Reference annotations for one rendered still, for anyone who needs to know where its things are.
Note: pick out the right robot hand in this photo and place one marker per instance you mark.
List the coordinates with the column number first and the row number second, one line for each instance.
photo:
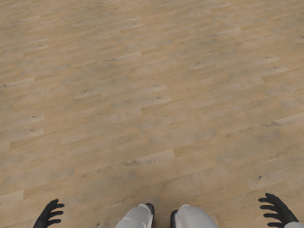
column 284, row 214

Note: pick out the left robot hand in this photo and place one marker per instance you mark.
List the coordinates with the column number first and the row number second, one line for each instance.
column 43, row 220

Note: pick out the right robot thigh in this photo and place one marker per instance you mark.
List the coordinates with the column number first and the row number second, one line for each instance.
column 193, row 217

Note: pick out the robot left foot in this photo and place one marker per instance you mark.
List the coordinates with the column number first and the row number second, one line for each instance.
column 152, row 210

